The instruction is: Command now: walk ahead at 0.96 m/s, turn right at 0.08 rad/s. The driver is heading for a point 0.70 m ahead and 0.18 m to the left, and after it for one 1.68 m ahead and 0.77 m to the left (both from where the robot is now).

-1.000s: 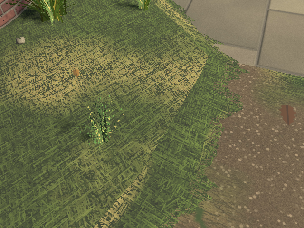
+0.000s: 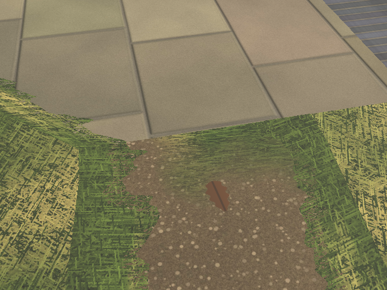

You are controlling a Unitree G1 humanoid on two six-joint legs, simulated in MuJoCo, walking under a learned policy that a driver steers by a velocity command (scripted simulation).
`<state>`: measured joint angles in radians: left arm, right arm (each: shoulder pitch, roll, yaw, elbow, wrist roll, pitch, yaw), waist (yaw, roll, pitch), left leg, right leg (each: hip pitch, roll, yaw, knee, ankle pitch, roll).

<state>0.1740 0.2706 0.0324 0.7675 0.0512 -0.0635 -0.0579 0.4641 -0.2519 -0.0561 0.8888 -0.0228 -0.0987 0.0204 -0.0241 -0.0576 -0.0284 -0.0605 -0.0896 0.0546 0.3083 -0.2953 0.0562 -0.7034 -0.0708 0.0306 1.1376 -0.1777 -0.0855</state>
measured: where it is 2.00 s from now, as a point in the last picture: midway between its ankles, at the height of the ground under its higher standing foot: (53, 88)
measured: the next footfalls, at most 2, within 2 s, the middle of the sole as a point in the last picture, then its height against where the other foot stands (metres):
right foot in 0.22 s outside the picture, level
left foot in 0.66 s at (173, 205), level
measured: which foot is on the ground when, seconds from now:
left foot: down 0.00-0.22, up 0.24-0.64, down 0.66-1.00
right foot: up 0.00-0.20, down 0.22-0.66, up 0.68-1.00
